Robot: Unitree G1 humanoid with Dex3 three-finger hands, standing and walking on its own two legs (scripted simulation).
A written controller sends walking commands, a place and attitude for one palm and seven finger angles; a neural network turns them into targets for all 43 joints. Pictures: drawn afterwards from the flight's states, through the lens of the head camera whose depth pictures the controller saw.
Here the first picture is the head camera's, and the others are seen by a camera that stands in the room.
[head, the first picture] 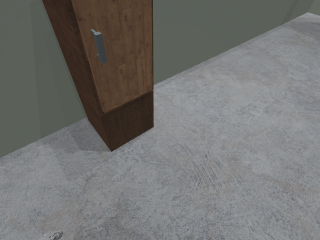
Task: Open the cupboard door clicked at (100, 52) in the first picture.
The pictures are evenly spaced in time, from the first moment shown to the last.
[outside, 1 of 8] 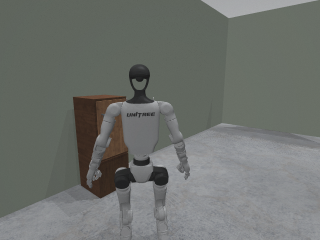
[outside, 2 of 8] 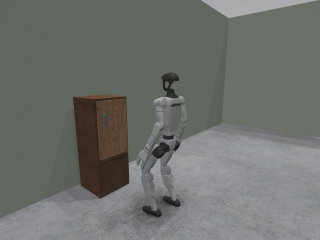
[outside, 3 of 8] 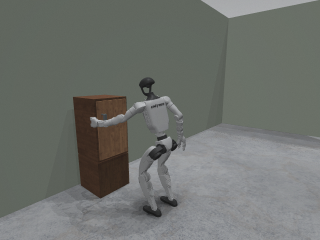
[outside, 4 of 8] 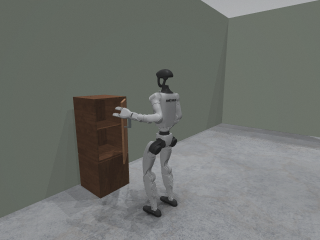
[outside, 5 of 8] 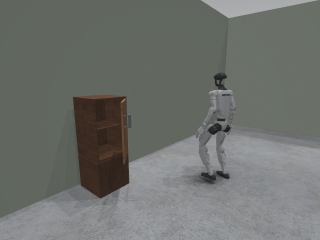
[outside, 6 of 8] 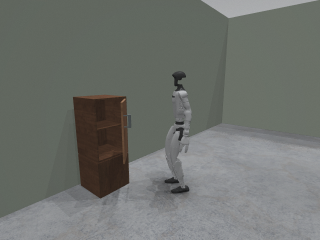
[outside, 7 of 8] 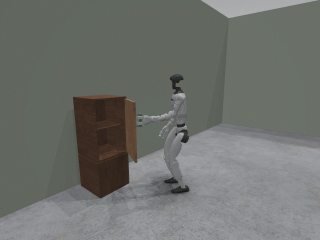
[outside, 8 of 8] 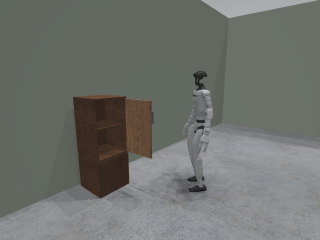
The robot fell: no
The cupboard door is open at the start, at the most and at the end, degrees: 0 93 93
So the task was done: yes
